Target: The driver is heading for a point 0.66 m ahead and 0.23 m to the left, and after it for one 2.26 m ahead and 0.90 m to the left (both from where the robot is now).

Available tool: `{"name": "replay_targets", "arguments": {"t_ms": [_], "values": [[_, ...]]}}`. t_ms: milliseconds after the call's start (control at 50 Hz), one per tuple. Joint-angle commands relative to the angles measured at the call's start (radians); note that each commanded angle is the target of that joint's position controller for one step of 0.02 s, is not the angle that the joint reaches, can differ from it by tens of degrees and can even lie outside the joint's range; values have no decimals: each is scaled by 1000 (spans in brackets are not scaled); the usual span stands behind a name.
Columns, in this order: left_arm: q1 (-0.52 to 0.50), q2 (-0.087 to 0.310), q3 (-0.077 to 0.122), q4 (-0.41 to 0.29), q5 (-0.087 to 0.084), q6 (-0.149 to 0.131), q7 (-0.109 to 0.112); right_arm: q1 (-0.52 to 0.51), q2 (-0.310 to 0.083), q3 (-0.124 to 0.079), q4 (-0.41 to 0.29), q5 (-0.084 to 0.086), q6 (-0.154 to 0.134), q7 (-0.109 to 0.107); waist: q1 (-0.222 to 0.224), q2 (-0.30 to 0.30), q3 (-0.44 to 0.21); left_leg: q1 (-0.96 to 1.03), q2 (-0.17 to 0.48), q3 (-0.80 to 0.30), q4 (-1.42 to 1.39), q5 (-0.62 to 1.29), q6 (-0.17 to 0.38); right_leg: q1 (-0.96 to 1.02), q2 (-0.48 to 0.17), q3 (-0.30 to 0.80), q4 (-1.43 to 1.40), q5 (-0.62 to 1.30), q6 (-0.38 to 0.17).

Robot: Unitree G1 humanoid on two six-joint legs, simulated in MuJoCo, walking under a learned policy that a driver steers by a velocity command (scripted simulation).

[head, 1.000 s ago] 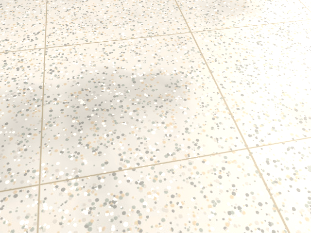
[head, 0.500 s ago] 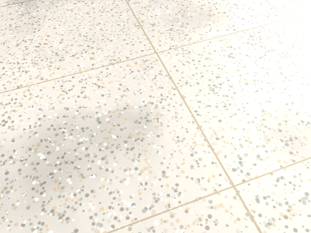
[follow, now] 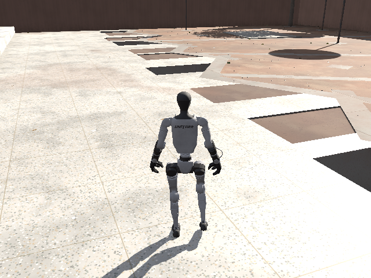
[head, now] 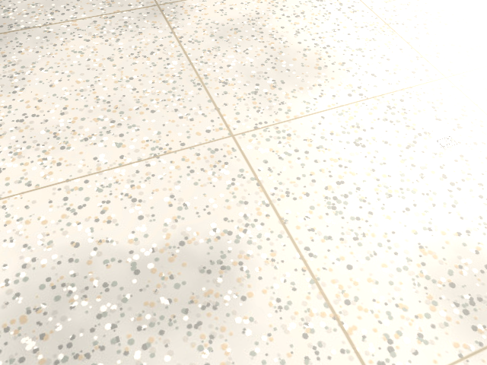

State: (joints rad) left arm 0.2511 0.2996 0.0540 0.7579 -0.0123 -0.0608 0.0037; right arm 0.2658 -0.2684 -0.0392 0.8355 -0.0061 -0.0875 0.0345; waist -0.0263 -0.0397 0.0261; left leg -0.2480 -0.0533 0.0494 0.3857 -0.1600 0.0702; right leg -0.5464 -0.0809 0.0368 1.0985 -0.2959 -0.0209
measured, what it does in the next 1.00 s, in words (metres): walks ahead, turning left: right foot, then left foot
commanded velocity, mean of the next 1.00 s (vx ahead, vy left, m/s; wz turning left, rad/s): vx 0.31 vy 0.00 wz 0.44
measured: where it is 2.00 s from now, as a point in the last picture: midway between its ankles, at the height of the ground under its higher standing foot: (133, 288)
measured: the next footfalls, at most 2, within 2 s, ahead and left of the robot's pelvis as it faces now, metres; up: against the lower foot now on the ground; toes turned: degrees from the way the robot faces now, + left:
right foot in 0.32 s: +0.36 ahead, -0.15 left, +0.00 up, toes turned +7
left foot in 0.76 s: +0.44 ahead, +0.14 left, +0.00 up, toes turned +23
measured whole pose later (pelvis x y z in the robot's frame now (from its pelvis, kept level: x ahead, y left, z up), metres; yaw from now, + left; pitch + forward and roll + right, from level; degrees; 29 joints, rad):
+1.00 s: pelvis +0.38 +0.02 +0.00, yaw +30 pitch +3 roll -1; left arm 0.07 0.31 0.06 0.79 0.00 -0.02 0.01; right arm 0.22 -0.29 -0.08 0.63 0.01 0.01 -0.02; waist -0.02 -0.01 0.04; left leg -0.38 -0.07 -0.08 0.44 -0.11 0.08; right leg -0.49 -0.02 0.06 0.88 -0.38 0.04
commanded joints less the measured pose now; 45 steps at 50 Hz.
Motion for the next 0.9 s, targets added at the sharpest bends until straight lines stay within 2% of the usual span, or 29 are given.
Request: {"name": "replay_targets", "arguments": {"t_ms": [20, 60, 120, 200, 260, 280, 300, 320, 340, 360, 380, 400, 420, 440, 480, 540, 620, 680, 720, 740, 760, 780, 800, 820, 840, 860, 880, 900], "values": [[13, 61, 17, -60, 9, 1, 8, -32, -145, -32, -49, 3, -23, -10, 31, 111, -19, 60, 272, -245, -253, 150, 180, -105, -61, 29, -87, 109, 28], [-62, 49, 13, -81, 16, -7, 7, 0, -157, -36, -35, 10, -16, -19, 11, 91, -5, 74, 249, -211, -258, 197, 168, -122, -56, 22, -220, 219, 44], [-172, 24, 3, -105, 12, -22, -3, 49, -173, -41, -16, 22, -4, -30, -26, 90, 12, 80, 212, -170, -247, 192, 139, -69, -13, 2, -430, 359, 57], [-284, 31, 3, -133, 0, -41, -25, 123, -182, -46, 12, 32, 18, -39, -61, 102, 29, 145, 243, -221, -186, 151, 133, -29, 28, 5, -567, 377, 59], [-258, 74, 17, -130, -2, -55, -32, 118, -196, -57, 13, 33, 32, -49, -21, 132, 13, 199, 277, -287, -104, 163, 107, 52, 40, 22, -628, 284, 31], [-200, 90, 25, -114, -2, -59, -30, 104, -197, -59, 11, 32, 37, -50, 16, 141, -12, 190, 268, -288, -46, 217, 93, 141, 50, 6, -653, 257, 13], [-81, 129, 46, -80, 4, -62, -23, 99, -172, -50, 6, 27, 37, -49, 73, 126, -89, 153, 214, -257, 87, 291, 66, 325, 50, -3, -669, 249, -18], [86, 189, 64, -58, 23, -64, -13, 85, -112, -28, -24, 10, 35, -46, 146, 51, -244, 2, 145, -211, 361, 153, 28, 605, -100, 130, -619, 240, -82], [160, 271, 85, -34, 23, -48, -11, 222, -9, 2, -51, 17, 17, -43, 98, -232, -392, -376, -2, -99, 711, -338, -41, 965, -343, 532, -669, 103, -229], [171, 184, 65, -35, 17, -42, -13, 196, -91, -15, -43, 41, 9, -42, 125, -218, -389, -499, 40, -185, 862, -427, -45, 934, -350, 681, -769, -104, -239], [96, 127, 45, -47, 18, -42, -8, 96, -169, -40, -67, 52, 10, -45, 130, -130, -227, -540, 77, -186, 900, -353, -46, 799, -314, 521, -787, -18, -198], [19, 99, 34, -54, 25, -40, -6, 48, -168, -45, -78, 44, 18, -51, 100, -69, -146, -504, 111, -159, 887, -288, -58, 665, -276, 374, -787, 211, -176], [-35, 69, 25, -51, 28, -39, -9, 39, -158, -50, -83, 30, 28, -53, 67, -55, -95, -462, 130, -154, 851, -259, -73, 557, -245, 265, -791, 422, -173], [-69, 56, 22, -47, 32, -42, -10, 60, -140, -55, -83, 27, 44, -53, 31, -79, -76, -398, 153, -154, 817, -245, -83, 476, -217, 174, -799, 554, -164], [-110, 63, 28, -35, 30, -46, -9, 74, -93, -51, -93, 33, 76, -51, 1, -86, -55, -341, 151, -118, 753, -222, -102, 385, -194, 62, -836, 650, -172], [-131, 115, 47, -17, 26, -37, 9, 23, -63, -42, -141, 22, 96, -44, -3, -72, -52, -326, 157, -92, 578, -91, -117, 365, -199, -39, -866, 694, -187], [-143, 137, 53, -4, 9, -13, 24, -57, -74, -45, -184, 17, 100, -13, 23, -58, -81, -227, 135, -49, 368, 95, -93, 392, -185, -148, -847, 646, -159], [-135, 163, 62, 12, -13, 3, 21, -103, -105, -59, -224, 12, 112, 4, 27, -53, -73, -209, 123, -35, 285, 37, -59, 447, -214, -156, -771, 597, -135], [-149, 174, 67, 15, -28, 14, 21, -80, -124, -72, -232, 10, 118, 8, 3, -47, -74, -153, 92, -3, 198, 16, -24, 460, -212, -169, -662, 604, -103], [-141, 160, 65, 20, -30, 19, 21, -22, -147, -86, -219, 7, 116, 2, -25, -18, -101, -48, 53, 15, 125, 77, 4, 435, -172, -197, -539, 611, -70], [-71, 132, 57, 33, -7, 21, 16, 51, -228, -116, -208, 6, 113, -18, -41, 116, -152, 125, 91, -81, 68, 435, 52, 338, -96, -233, -331, 460, 0], [-32, 57, 30, 0, 53, 20, 8, 54, -336, -131, -231, -2, 114, -41, 16, 393, -192, 356, 347, -445, 105, 908, 218, 2, 53, -244, 17, -317, 90], [-29, 85, 26, -4, 38, 21, 2, 50, -296, -111, -262, -16, 98, -29, -16, 308, -374, 403, 445, -659, 36, 673, 357, -77, 111, -11, 195, -440, 92], [-101, 130, 38, -10, 3, 28, 1, 10, -249, -100, -271, -7, 85, -18, -35, 188, -316, 343, 398, -575, 3, 547, 318, -114, 78, 37, 224, -368, 77], [-131, 123, 38, -18, 0, 33, 8, -35, -220, -93, -266, 11, 78, -21, -12, 137, -236, 267, 343, -496, -6, 422, 256, -134, 53, 41, 178, -287, 65], [-134, 124, 40, -10, 14, 36, 16, -50, -193, -86, -261, 27, 81, -27, 3, 88, -207, 206, 304, -469, -36, 207, 212, -125, 26, 47, 102, -220, 60], [-141, 133, 45, -16, 17, 40, 19, -77, -185, -82, -264, 29, 87, -36, 25, 108, -181, 122, 271, -453, -77, 11, 189, -75, 15, 47, 19, -164, 55], [-148, 130, 44, -18, 16, 41, 15, -94, -185, -80, -276, 18, 90, -43, 33, 138, -165, 65, 243, -453, -117, -141, 180, -33, 30, 32, -30, -118, 51]]}}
